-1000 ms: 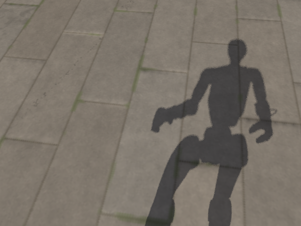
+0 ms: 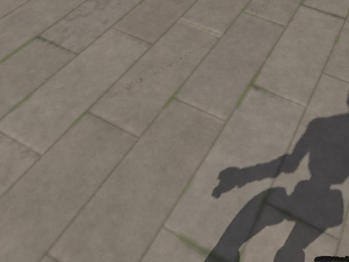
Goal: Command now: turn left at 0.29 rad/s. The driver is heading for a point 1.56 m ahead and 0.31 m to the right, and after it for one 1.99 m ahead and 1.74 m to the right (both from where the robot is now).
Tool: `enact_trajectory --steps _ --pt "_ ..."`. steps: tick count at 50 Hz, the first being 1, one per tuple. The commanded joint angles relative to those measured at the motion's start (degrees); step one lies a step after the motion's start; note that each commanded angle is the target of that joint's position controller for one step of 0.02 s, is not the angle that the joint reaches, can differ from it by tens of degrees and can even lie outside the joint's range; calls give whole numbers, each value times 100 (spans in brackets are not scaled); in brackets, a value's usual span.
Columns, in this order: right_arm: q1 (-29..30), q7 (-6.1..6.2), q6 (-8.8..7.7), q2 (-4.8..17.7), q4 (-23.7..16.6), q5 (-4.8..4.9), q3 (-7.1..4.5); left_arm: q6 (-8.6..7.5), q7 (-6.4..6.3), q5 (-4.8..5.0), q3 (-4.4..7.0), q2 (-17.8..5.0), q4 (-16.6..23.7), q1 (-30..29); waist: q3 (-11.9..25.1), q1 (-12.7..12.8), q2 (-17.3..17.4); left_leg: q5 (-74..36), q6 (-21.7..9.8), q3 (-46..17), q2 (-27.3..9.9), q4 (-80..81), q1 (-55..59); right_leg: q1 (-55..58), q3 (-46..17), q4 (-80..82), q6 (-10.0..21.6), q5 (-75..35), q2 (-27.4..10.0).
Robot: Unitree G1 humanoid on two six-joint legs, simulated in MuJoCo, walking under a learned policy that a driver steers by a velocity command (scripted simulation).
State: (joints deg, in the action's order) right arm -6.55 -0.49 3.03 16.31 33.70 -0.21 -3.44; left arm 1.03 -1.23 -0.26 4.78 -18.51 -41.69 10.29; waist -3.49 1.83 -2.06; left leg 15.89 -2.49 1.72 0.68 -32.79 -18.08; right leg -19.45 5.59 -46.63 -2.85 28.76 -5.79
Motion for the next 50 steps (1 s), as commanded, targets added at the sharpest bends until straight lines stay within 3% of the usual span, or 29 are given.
enact_trajectory --steps 1,2,3,5,6,8,11,14,16,19,22,23,24,25,26,27,29,32,35,39,41,43,44,45,46,47,48,49,50 --pt "-361 23 -305 943 -237 -122 -220 -16 -43 77 125 -611 486 -291 977 -377 1086 -3270 -1536 -1955 -1908 1228 1374 -1407 -781 -1975 -159 695 156" --pt "-114 35 -331 917 -215 -63 -223 14 -86 54 140 -586 348 -162 839 -249 872 -2743 -1244 -1676 -1590 1274 1249 -1398 -815 -1810 -155 314 137" --pt "129 55 -346 701 -190 -11 -140 49 -109 0 150 -609 262 -56 775 -138 857 -2867 -1105 -1434 -1486 1282 1096 -1237 -849 -1645 -201 -79 109" --pt "292 88 -388 287 -78 -89 20 68 -63 26 76 -361 21 320 935 54 885 -3095 -996 -897 -1235 1315 821 -508 -813 -1203 -286 -653 148" --pt "314 96 -403 206 -12 -119 41 69 -38 58 21 -234 -38 379 949 45 923 -2898 -939 -711 -1152 1328 809 -264 -794 -722 -308 -776 125" --pt "234 116 -403 314 122 -160 11 69 -14 75 -63 -150 31 67 798 -160 969 -2329 -943 -677 -1174 1389 790 26 -739 63 -288 -777 125" --pt "92 163 -315 785 272 -113 -141 85 -22 117 -4 -475 189 -126 570 -319 995 -1712 -1160 -1060 -1520 1398 891 -124 -621 306 -216 -419 212" --pt "-277 206 -264 1054 405 25 -268 74 -10 164 -13 -488 287 -230 320 -533 969 1092 -1256 -1681 -1877 1981 1047 -722 -462 25 23 -104 217" --pt "-407 212 -336 999 491 75 -279 15 42 179 -33 -395 362 -373 78 -554 869 1789 -1247 -1983 -2096 2233 1224 -1132 -566 -23 244 152 95" --pt "-156 157 -439 980 478 128 -307 -90 157 216 -49 -268 254 -127 172 -319 716 1334 -1046 -1469 -1967 2290 1145 -565 -455 585 550 -9 74" --pt "261 66 -427 896 444 222 -310 -131 238 213 4 -210 -269 883 417 246 563 1147 -633 -356 -1396 1561 251 1293 148 1967 774 -1172 547" --pt "317 45 -460 615 425 180 -236 -134 213 221 86 -381 -500 1429 506 412 249 1045 -370 102 -1081 657 -376 2107 -131 2133 929 -1030 537" --pt "541 -12 -523 194 232 16 -99 -168 130 228 242 -915 -563 2063 637 579 -1105 1272 146 856 -455 -1680 -1650 2945 -2096 2780 1436 -719 -698" --pt "871 -27 -666 278 -120 60 -116 -322 202 114 288 -1396 -280 1853 351 495 -1462 1981 285 64 301 -2757 -3271 2981 -4714 3615 2415 342 -1609" --pt "822 -87 -798 629 -54 200 -186 -447 212 77 183 -989 -119 1466 93 373 -725 1617 221 -490 -159 -3204 -3582 2911 -4477 3776 2418 363 -1633" --pt "614 -145 -880 784 44 230 -221 -519 189 106 103 -741 -58 1214 -97 164 -549 903 156 -519 -324 -3131 -3672 2891 -3868 3691 2187 -119 -1375" --pt "551 -127 -956 846 192 -4 -251 -514 149 158 48 -630 8 1059 -124 62 -214 110 239 -439 -483 -2580 -3379 2715 -2985 3619 1820 -1424 -969" --pt "690 -161 -953 554 172 1 -179 -471 27 120 26 -622 61 1248 0 54 -248 -752 466 -243 -294 -1797 -2768 2327 -2250 3650 1617 -2734 -575" --pt "1173 -181 -952 325 25 52 -76 -433 -64 116 63 -723 64 1366 -161 193 -348 -1571 572 -135 -49 -575 -2069 1627 -1852 3675 1434 -2737 -264" --pt "1540 -281 -995 334 -96 121 -39 -446 -78 159 70 -693 -95 1651 -302 351 -507 -2120 464 -153 -16 234 -1471 1471 -1868 3706 1349 -2612 -444" --pt "1413 -291 -1014 478 -85 140 -82 -441 -80 172 98 -730 -149 1608 -300 225 -571 -1991 300 -258 -79 426 -1413 1837 -1933 3529 1254 -2981 -635" --pt "1059 -260 -1019 664 -7 129 -162 -400 -75 140 139 -798 -153 1534 -59 29 -685 -1517 93 -134 28 442 -1030 2214 -1878 2998 1142 -4370 -685" --pt "590 -210 -1007 807 106 120 -242 -364 -70 112 147 -817 -143 1501 326 -219 -747 -1330 -63 50 203 449 -385 2288 -1768 2362 1072 -5526 -574" --pt "-207 -154 -980 979 297 106 -329 -332 -63 82 104 -734 -107 1446 906 -636 -686 -1447 -271 101 184 458 792 1993 -1561 1322 922 -6077 -315" --pt "-1245 -112 -957 1231 434 10 -366 -317 -61 -34 -17 -426 17 1488 1820 -1004 -164 -1314 -668 -1004 -797 106 2671 790 -1536 -351 779 -4603 -24" --pt "-1704 -187 -950 1618 710 -47 -452 -396 -11 110 -215 336 49 2512 2798 -425 2050 335 -1682 -4222 -2259 945 4430 -1235 -1451 -2518 385 33 1103" --pt "-1566 -219 -978 970 698 69 -298 -472 9 260 -118 -327 -61 2120 2385 -681 1587 1302 -1548 -4878 -2169 1700 4088 -1837 -1861 -3112 417 273 913" --pt "-1128 -176 -963 718 685 93 -223 -511 33 349 -24 -647 127 1303 1359 -722 1074 1108 -1312 -3804 -2007 1746 3210 -2138 -1660 -3189 458 -162 643" --pt "-819 -149 -939 664 671 55 -188 -559 24 271 -60 -607 239 865 925 -579 442 438 -1170 -3092 -1781 1807 2364 -1947 -1450 -2940 502 -599 357"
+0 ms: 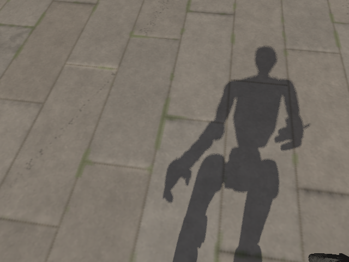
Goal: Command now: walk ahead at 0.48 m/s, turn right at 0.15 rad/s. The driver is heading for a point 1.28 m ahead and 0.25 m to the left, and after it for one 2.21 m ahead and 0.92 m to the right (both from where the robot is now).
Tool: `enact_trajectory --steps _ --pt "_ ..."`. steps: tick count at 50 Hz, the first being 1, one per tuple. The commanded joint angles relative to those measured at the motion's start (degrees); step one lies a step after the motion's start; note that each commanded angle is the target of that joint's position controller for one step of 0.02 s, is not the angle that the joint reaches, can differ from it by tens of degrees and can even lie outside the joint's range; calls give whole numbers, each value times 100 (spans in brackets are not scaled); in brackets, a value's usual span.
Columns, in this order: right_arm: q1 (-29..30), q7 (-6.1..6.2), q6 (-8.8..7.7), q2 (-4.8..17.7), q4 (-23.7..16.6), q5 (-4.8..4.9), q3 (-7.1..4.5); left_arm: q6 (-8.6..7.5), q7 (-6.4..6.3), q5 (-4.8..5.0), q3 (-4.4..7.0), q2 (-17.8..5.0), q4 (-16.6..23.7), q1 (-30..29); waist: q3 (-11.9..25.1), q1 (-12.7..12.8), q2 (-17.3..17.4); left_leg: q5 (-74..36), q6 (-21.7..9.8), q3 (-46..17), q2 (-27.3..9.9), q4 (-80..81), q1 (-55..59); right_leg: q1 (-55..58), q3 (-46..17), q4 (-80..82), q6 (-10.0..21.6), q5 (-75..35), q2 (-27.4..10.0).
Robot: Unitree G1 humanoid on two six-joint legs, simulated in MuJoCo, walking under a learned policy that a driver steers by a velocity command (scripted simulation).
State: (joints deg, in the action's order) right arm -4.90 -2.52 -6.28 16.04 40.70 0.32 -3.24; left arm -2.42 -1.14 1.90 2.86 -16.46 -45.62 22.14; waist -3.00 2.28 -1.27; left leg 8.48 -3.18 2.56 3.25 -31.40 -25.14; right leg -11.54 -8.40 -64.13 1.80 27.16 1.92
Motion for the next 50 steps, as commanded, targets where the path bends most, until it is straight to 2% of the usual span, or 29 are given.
enact_trajectory --steps 1,2,5,7,10,13,15,17,18,19,20,21,22,23,24,26,28,33,36,40,42,43,44,45,46,47,48,49,50 --pt "-800 62 7 610 -4 -48 -182 -249 24 -67 146 -761 694 -576 545 -476 231 491 -1058 -2663 -1819 1765 2411 -2608 79 -834 39 -707 -616" --pt "-723 81 -12 531 5 -119 -141 -238 46 -87 156 -697 693 -505 507 -294 385 129 -1042 -2342 -1660 1904 2047 -2330 76 -626 50 -900 -787" --pt "-800 102 -54 572 123 11 -132 -196 55 -163 69 -394 731 -450 366 -119 549 -337 -1248 -2012 -1512 2256 1554 -2214 287 78 -91 -908 -895" --pt "-889 154 -36 752 173 72 -177 -210 56 -246 -3 -288 933 -897 123 -190 458 -423 -1306 -1784 -1470 2437 1310 -2362 412 908 -269 -1196 -925" --pt "-1045 224 45 932 206 102 -232 -297 114 -229 -78 -195 1075 -1536 26 -397 403 -534 -1080 -1351 -1179 2388 1087 -1974 528 2292 -408 -2342 -720" --pt "-1479 251 133 1039 317 156 -258 -367 186 -156 -64 -281 1197 -2049 69 -615 424 -485 -942 -1421 -1214 2134 1195 -1575 563 3025 -501 -2977 -461" --pt "-1619 272 193 1043 350 181 -258 -405 216 -121 -3 -431 1275 -2196 108 -599 504 -210 -810 -1686 -1333 1854 1456 -1401 441 3393 -436 -2890 -409" --pt "-1621 291 253 1076 348 153 -272 -443 223 -99 79 -590 1256 -2033 186 -421 616 -91 -667 -1916 -1415 1473 1607 -999 461 3624 -303 -2537 -368" --pt "-1595 296 280 1004 340 130 -248 -455 207 -100 143 -677 1161 -1681 318 -201 631 -232 -547 -1883 -1300 1101 1521 -456 537 3797 -181 -2379 -348" --pt "-1603 284 279 780 308 81 -172 -472 163 -139 257 -896 1037 -1061 701 114 538 -425 -358 -1690 -954 220 1250 500 451 3864 17 -2237 -527" --pt "-1604 272 264 344 125 -61 -16 -455 103 -235 364 -1289 957 -101 1627 478 -218 660 -108 -1249 -522 -1583 435 1947 -626 3753 395 -1958 -1648" --pt "-2280 273 178 26 -99 134 79 -362 145 -304 444 -1660 819 135 2161 105 -1967 2619 149 -743 23 -3320 -1385 3144 -3145 4451 1220 -649 -2745" --pt "-2093 301 192 645 34 267 -58 -355 175 -254 325 -1062 851 2 1692 246 -1224 2349 200 -1080 -324 -4087 -1998 2785 -3354 4754 1194 261 -2606" --pt "-1600 300 225 889 -45 262 -142 -353 164 -216 226 -731 869 -262 1062 284 -757 1801 195 -1033 -515 -4233 -2137 2220 -2369 4770 986 -44 -2380" --pt "-1409 306 263 826 -65 201 -147 -352 174 -242 166 -577 868 -584 779 138 -455 1359 240 -949 -707 -4134 -1917 1636 -1658 4858 876 -796 -2108" --pt "-1262 256 351 672 -153 150 -171 -363 164 -282 125 -402 796 -934 363 -104 -585 908 299 -941 -960 -3725 -1558 854 -717 5167 789 -1664 -1763" --pt "-1201 219 447 458 -229 154 -134 -426 149 -257 170 -440 709 -974 265 -181 -521 718 364 -837 -1002 -3528 -1411 576 -192 5403 850 -2236 -1712" --pt "-625 125 486 303 -512 95 -61 -430 92 -234 297 -763 488 -892 83 -107 -221 -315 443 -739 -1030 -2154 -1542 694 771 5621 897 -2894 -1714" --pt "-51 12 441 253 -687 89 -11 -368 56 -189 347 -934 375 -743 -71 97 -142 -860 344 -432 -940 -1265 -1318 801 1267 5623 779 -2964 -1687" --pt "449 -92 453 357 -962 103 -33 -252 60 -62 424 -1132 203 -497 -223 173 -154 -482 71 -154 -824 -656 -1246 1368 1602 5353 608 -3379 -1863" --pt "312 -109 483 520 -1021 79 -119 -177 44 -14 475 -1300 189 -516 5 -26 -302 80 -159 148 -514 -537 -726 1584 1817 4702 490 -5047 -1866" --pt "-84 -95 509 681 -958 72 -214 -132 32 18 498 -1382 196 -538 298 -288 -364 314 -303 319 -270 -488 -121 1585 1939 4006 420 -5962 -1811" --pt "-922 -50 530 901 -741 82 -364 -97 22 45 465 -1330 193 -558 750 -779 -257 55 -505 396 5 -135 1132 1192 2111 2904 281 -6260 -1641" --pt "-1926 60 581 1269 -466 107 -547 -122 5 -72 352 -1089 235 -437 1263 -1213 128 -157 -748 -274 -254 -69 2921 -88 2119 1338 51 -4947 -1423" --pt "-1777 131 533 1976 -487 136 -613 -237 92 -331 56 -212 551 177 1740 -464 1795 548 -1755 -3465 -1904 336 4757 -2667 1786 -821 -331 444 -385" --pt "-1979 108 445 1465 -643 96 -443 -419 162 -110 84 -629 455 -163 2654 -889 1088 1403 -2033 -4935 -2466 1324 4907 -3107 461 -1508 -282 761 -251" --pt "-1782 67 358 1153 -524 26 -346 -469 182 147 194 -991 597 -789 1735 -988 685 1046 -1692 -4010 -2324 1451 4306 -3535 452 -1548 -181 242 -496" --pt "-1429 66 310 1015 -493 40 -293 -489 145 118 153 -906 632 -936 1180 -761 443 489 -1466 -3204 -2124 1432 3449 -3426 514 -1135 -106 -271 -780" --pt "-1045 75 282 776 -487 18 -214 -462 103 -22 161 -879 546 -960 830 -544 331 -159 -1293 -2558 -1902 1467 2690 -3100 515 -746 -121 -633 -996"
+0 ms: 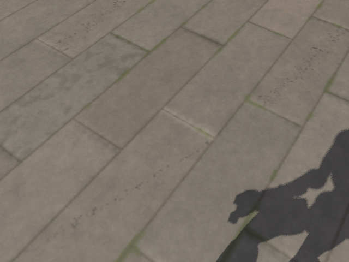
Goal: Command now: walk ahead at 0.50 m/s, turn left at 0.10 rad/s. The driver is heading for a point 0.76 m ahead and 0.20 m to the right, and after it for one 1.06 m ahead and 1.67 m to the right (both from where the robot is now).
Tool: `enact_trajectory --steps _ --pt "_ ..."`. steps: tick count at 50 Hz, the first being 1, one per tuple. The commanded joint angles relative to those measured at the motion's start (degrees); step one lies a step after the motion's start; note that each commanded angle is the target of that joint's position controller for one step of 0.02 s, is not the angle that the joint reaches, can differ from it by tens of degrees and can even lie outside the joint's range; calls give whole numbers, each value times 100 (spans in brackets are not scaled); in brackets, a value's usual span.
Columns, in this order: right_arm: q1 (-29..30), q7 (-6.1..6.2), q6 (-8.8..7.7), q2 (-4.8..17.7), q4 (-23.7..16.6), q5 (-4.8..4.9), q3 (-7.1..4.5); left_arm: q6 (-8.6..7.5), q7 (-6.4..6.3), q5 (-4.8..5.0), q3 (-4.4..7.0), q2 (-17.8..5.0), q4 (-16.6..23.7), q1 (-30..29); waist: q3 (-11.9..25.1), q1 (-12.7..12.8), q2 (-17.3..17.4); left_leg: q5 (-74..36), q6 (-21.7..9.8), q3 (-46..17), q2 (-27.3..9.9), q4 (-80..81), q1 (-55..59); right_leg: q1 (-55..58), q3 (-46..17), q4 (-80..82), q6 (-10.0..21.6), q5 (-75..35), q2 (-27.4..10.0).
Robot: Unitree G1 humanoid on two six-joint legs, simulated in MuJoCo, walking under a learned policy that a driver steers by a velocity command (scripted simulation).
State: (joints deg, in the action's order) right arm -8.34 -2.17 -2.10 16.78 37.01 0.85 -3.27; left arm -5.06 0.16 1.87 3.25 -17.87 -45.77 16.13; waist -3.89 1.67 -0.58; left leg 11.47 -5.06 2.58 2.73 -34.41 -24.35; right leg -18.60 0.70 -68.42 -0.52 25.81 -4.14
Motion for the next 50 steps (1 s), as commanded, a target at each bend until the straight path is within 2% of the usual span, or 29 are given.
enact_trajectory --steps 1,4,6,10,12,17,20,21,22,23,24,25,26,27,28,29,30,33,35,37,40,42,44,45,46,47,48,49,50 --pt "-497 46 -181 543 -133 -114 -151 -124 -18 -53 144 -736 481 -150 810 -268 421 -917 -1019 -2122 -1683 1922 2085 -1955 -484 -104 104 -786 -528" --pt "-420 55 -344 568 48 -140 -164 112 -12 -46 111 -485 311 141 634 -66 360 -1525 -989 -1342 -1568 2393 1508 -1611 -489 262 -21 -1247 -540" --pt "-525 94 -406 618 207 -175 -187 177 -37 -54 90 -386 377 -122 381 -142 266 -1804 -894 -872 -1504 2555 1507 -1941 -620 702 -108 -1751 -467" --pt "-552 178 -412 629 359 -175 -164 113 40 -54 63 -256 486 -574 178 -318 317 -1771 -535 -65 -1267 2716 1703 -1964 -563 2137 -86 -3157 -220" --pt "-674 211 -400 695 462 -152 -173 92 110 -60 10 -138 597 -923 35 -486 286 -1726 -438 114 -1335 2815 1877 -1925 -354 2700 -31 -3480 -159" --pt "-1071 267 -191 822 754 -72 -227 70 325 -72 -47 -56 998 -1538 -168 -703 203 -2629 -401 345 -1732 2361 3110 -2487 -54 3380 227 -2834 -24" --pt "-934 362 -41 1033 719 -44 -281 115 406 -78 44 -233 1146 -1305 227 -403 501 -5128 -243 566 -1781 1405 3415 -1816 434 3394 523 -1908 406" --pt "-882 405 6 1103 691 -45 -297 145 399 -82 129 -392 1102 -906 515 -155 623 -5934 -176 642 -1753 756 3382 -1253 563 3341 660 -1636 615" --pt "-801 441 38 1130 666 -38 -293 161 353 -73 271 -656 970 -180 914 268 591 -6039 -54 739 -1630 -268 3016 -194 559 3557 854 -1726 809" --pt "-731 469 2 1056 591 -50 -242 196 256 -67 441 -1012 796 756 1413 782 241 -4792 159 775 -1395 -1802 1866 1520 -136 3892 1160 -2039 515" --pt "-1379 344 -164 200 318 -248 26 190 180 -49 558 -1610 778 921 1986 213 -1260 733 571 530 -241 -4017 -886 3840 -3134 3946 2254 -1693 -1067" --pt "-1007 224 -415 487 272 -114 31 142 172 -55 449 -1232 891 1042 2765 505 -901 2191 580 -778 167 -4947 -1833 4479 -4977 4839 2719 -1094 -1561" --pt "-412 138 -564 814 79 122 -58 117 153 -105 367 -945 879 838 1965 634 -542 1698 443 -1019 -239 -4822 -2335 4006 -4057 5024 2332 -1182 -1362" --pt "-229 132 -637 757 -10 119 -13 106 141 -91 320 -786 932 479 1374 389 -52 1242 376 -958 -502 -4265 -2221 3129 -3338 5061 2095 -1525 -1117" --pt "-174 162 -642 736 19 -20 -32 110 140 -83 270 -642 1007 87 890 116 243 1036 425 -867 -677 -3669 -1930 2242 -2823 5158 1938 -2157 -878" --pt "-270 177 -581 800 41 -113 -81 106 117 -141 215 -502 1099 -145 733 -83 136 877 493 -870 -802 -3361 -1514 1649 -2479 5296 1897 -2653 -706" --pt "-381 177 -506 772 46 -144 -90 115 99 -165 207 -505 1159 -273 635 -220 23 803 590 -829 -825 -3155 -1261 1244 -2342 5428 1902 -2855 -597" --pt "-333 219 -353 516 6 -189 -5 104 7 -131 269 -729 1109 -278 453 -292 -85 426 910 -563 -788 -2160 -975 396 -1762 5567 1860 -3392 -360" --pt "125 221 -340 346 -98 -197 74 138 -58 -91 311 -850 1045 -177 387 -123 -206 -484 999 -479 -640 -1165 -680 72 -1413 5513 1619 -3082 -57" --pt "563 190 -368 300 -172 -156 103 194 -91 -68 323 -879 968 37 424 113 -338 -1324 1021 -439 -414 -309 -336 9 -1375 5396 1411 -2606 76" --pt "823 131 -425 465 -246 -52 43 246 -99 -34 317 -849 844 320 504 229 -462 -1534 946 -611 -312 288 -186 432 -1787 5092 1273 -2027 -124" --pt "751 87 -479 607 -220 -50 -24 249 -106 -52 286 -741 780 399 532 183 -559 -1322 771 -697 -380 474 -120 838 -2090 4784 1185 -1836 -357" --pt "368 83 -528 681 -127 -62 -101 265 -92 -92 269 -678 757 325 528 -73 -682 -957 513 -551 -364 682 350 955 -2197 4405 1049 -2068 -387" --pt "-79 112 -554 808 -26 -110 -179 258 -74 -123 211 -514 768 338 761 -295 -640 -827 327 -525 -396 786 1045 887 -2040 3853 902 -2499 -144" --pt "-835 146 -579 1083 35 -194 -256 242 -55 -186 91 -218 850 380 1450 -615 -117 -656 -45 -1370 -1214 754 2263 405 -1647 2397 683 -1980 191" --pt "-1438 117 -500 1640 314 -229 -421 176 -52 -30 -13 106 923 1203 2071 -355 1795 703 -1066 -4015 -2351 1351 3997 -1543 -876 421 244 115 1036" --pt "-1442 70 -480 1154 297 -80 -325 160 -82 23 57 -388 817 1108 1770 -517 1502 1557 -1129 -4873 -2586 1766 3969 -2388 -1165 -381 150 721 829" --pt "-1092 96 -461 817 210 -92 -225 183 -101 18 156 -722 870 484 1069 -634 865 791 -899 -3956 -2427 1711 3337 -2533 -1226 -670 114 292 646" --pt "-741 108 -435 663 122 -180 -157 217 -138 -62 164 -722 947 117 825 -550 432 -656 -761 -3069 -2222 1594 2729 -2277 -1071 -636 51 -8 486"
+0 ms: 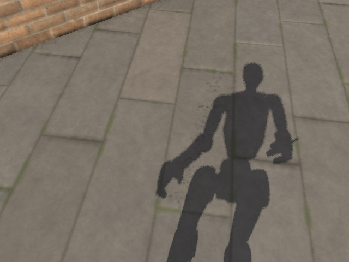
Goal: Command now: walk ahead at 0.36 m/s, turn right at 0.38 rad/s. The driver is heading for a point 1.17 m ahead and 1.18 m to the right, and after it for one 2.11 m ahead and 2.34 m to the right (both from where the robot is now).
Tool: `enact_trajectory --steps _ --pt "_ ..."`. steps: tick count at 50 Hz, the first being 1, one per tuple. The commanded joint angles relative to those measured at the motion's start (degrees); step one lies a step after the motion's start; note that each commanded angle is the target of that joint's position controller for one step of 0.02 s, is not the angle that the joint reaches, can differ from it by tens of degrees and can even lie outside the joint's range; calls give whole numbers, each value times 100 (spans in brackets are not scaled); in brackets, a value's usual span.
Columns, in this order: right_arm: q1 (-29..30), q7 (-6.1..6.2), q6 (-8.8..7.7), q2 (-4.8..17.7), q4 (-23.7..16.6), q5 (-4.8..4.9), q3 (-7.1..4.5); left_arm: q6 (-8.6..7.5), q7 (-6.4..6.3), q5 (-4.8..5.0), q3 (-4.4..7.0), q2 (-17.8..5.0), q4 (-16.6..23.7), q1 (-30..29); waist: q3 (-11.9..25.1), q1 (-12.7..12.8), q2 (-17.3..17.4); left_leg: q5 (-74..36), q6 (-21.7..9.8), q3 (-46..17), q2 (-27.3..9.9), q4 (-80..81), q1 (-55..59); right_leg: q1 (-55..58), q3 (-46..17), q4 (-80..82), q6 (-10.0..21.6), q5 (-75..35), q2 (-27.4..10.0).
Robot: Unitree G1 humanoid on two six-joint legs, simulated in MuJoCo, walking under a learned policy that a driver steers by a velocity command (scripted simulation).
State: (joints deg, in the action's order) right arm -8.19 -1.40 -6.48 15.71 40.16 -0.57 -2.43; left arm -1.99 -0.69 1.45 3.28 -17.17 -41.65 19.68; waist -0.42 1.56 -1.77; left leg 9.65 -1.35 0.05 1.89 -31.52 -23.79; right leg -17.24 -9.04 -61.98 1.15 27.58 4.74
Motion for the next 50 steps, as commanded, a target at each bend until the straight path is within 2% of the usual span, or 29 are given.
enact_trajectory --steps 1,3,5,8,12,15,18,19,20,21,22,23,24,25,26,27,29,32,36,39,40,41,42,43,44,45,46,48,50 --pt "-529 35 18 639 -171 -59 -197 -67 -64 -98 188 -758 614 -428 271 -421 468 -1899 -1098 -2166 -1963 1237 2208 -2272 -60 -1029 -177 -302 -510" --pt "-380 61 19 516 -97 -57 -156 42 -39 -72 212 -606 614 -277 301 -181 775 -3134 -946 -1247 -1636 1274 1801 -1805 138 -512 -256 -384 -701" --pt "-327 111 58 682 9 -30 -208 153 -46 -49 161 -371 657 -280 293 -129 911 -3650 -1043 -809 -1608 1424 1663 -1763 395 -42 -380 -556 -680" --pt "-243 235 214 933 114 21 -297 252 -21 -78 111 -238 796 -503 457 -153 820 -3663 -1137 -370 -1718 1578 1741 -1680 556 709 -484 -1268 -797" --pt "-113 313 368 967 198 67 -302 262 108 -81 125 -231 946 -928 419 -285 799 -3053 -977 266 -1610 1608 1685 -1187 807 1725 -376 -2162 -797" --pt "-168 282 445 1089 288 142 -350 292 210 -87 185 -323 1132 -1213 305 -370 765 -2720 -916 332 -1747 1355 1927 -1094 934 2257 -211 -1949 -764" --pt "-55 275 511 1168 302 258 -396 310 274 -83 278 -432 1214 -1069 302 -202 742 -2889 -712 410 -1790 620 2074 -712 1143 3022 80 -1755 -590" --pt "-81 280 519 1089 321 274 -382 292 249 -95 354 -547 1133 -743 452 -39 597 -2979 -513 626 -1558 -42 1919 -92 1230 3558 242 -2221 -393" --pt "-367 262 490 951 346 167 -345 281 151 -113 510 -989 1070 -274 795 103 -40 -2166 -109 861 -1121 -1177 1227 1042 559 3830 557 -4100 -724" --pt "-492 204 449 501 104 -177 -176 293 15 -173 604 -1627 1181 -146 1092 -128 -1639 2257 395 981 -284 -3105 -750 2461 -1509 3473 1530 -6980 -2239" --pt "-412 148 429 676 74 -118 -159 229 56 -250 499 -1358 1269 -116 1993 113 -1307 3117 470 -221 14 -4117 -1220 2611 -2498 3783 2337 -5985 -2788" --pt "-74 131 464 937 58 64 -241 176 100 -207 431 -1099 1283 -360 1611 173 -658 2760 447 -470 -206 -4340 -1392 2273 -1963 3880 2095 -5480 -2466" --pt "46 162 503 902 35 95 -241 153 84 -119 389 -942 1241 -635 1202 30 -377 2325 415 -480 -337 -4087 -1482 1863 -1482 3909 1719 -4867 -2108" --pt "111 220 551 871 74 38 -247 178 63 -62 358 -855 1257 -833 966 -53 -115 2023 437 -487 -434 -3703 -1417 1465 -1266 4003 1472 -4332 -1885" --pt "120 256 600 893 46 10 -259 220 29 -57 350 -868 1281 -1042 818 -192 -199 1788 473 -470 -445 -3297 -1109 981 -1102 4104 1358 -4017 -1701" --pt "79 254 632 824 55 17 -242 262 7 -118 359 -909 1315 -1149 762 -271 -342 1631 514 -367 -327 -3024 -815 653 -1007 4176 1314 -3929 -1545" --pt "-38 264 651 687 102 43 -206 296 -45 -173 392 -956 1309 -1145 856 -285 -486 1522 593 -331 -188 -2424 -505 507 -983 4193 1332 -3841 -1453" --pt "45 257 665 596 84 44 -166 335 -112 -127 433 -1027 1275 -1129 935 -200 -551 1195 613 -396 -94 -1675 -105 297 -1133 4199 1258 -3058 -1356" --pt "116 183 630 661 0 80 -207 400 -96 -123 432 -1013 1265 -1152 813 -119 -751 1080 489 -451 8 -923 212 181 -1650 4212 1119 -2067 -1296" --pt "-295 123 561 673 89 66 -276 465 -111 -31 408 -943 1263 -1259 714 -359 -730 353 224 -308 -9 548 1066 -130 -1725 3902 784 -1714 -1019" --pt "-492 152 568 989 98 -14 -371 468 -119 -35 351 -746 1243 -1086 723 -337 -261 301 -54 -879 -747 1039 1618 -636 -1405 3330 466 -989 -683" --pt "-401 190 625 1557 77 -145 -490 442 -115 -33 300 -497 1375 -997 432 -95 1413 -58 -804 -2346 -2006 1515 1783 -1809 -150 2057 92 330 296" --pt "-231 191 590 1385 -57 -289 -461 360 -115 -118 428 -931 1358 -977 365 -196 1740 -288 -1466 -3160 -2668 1754 1221 -1912 4 603 -173 769 144" --pt "196 247 562 1060 -225 -249 -358 365 -93 -84 536 -1185 1205 -834 271 -24 1262 -371 -1362 -2630 -2406 1661 1058 -1796 -127 -129 -235 358 -33" --pt "516 285 562 841 -284 -144 -308 421 -98 -63 555 -1138 1020 -646 158 108 1015 -345 -1049 -1958 -1979 1551 1000 -1758 -14 -441 -321 6 -68" --pt "609 320 566 730 -326 -40 -277 482 -122 -88 533 -1000 911 -528 123 94 931 -325 -878 -1560 -1725 1478 1157 -1874 63 -752 -418 -311 -92" --pt "555 350 581 681 -322 6 -244 523 -116 -83 488 -843 893 -517 67 36 912 -619 -890 -1291 -1648 1448 1222 -1949 134 -981 -506 -452 -123" --pt "308 394 642 696 -291 -24 -242 530 -93 -17 413 -665 1018 -785 41 -138 970 -828 -950 -844 -1503 1471 1473 -2013 452 -661 -624 -674 -225" --pt "-30 423 695 816 -227 -48 -291 512 -73 -2 345 -555 1179 -1143 134 -397 1093 -1052 -1058 -767 -1635 1422 2036 -2133 564 -11 -723 -670 -405"
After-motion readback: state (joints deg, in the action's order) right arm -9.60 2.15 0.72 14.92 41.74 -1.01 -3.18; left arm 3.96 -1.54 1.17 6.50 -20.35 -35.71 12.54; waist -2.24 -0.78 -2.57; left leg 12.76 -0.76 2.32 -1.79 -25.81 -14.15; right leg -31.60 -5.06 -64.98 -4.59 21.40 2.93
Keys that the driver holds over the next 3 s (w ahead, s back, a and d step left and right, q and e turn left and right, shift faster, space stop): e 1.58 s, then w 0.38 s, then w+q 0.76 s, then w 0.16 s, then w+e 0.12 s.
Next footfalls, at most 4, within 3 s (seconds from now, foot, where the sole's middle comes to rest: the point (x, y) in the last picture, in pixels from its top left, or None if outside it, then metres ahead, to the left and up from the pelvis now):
0.40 right None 0.22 -0.15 -0.76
0.80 left None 0.27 0.08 -0.76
1.22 right None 0.09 -0.13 -0.76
1.68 left None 0.26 0.01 -0.76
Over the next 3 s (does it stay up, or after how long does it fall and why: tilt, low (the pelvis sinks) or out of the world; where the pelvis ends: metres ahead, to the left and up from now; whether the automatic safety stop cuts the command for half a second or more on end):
stays up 0.49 -0.49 0.02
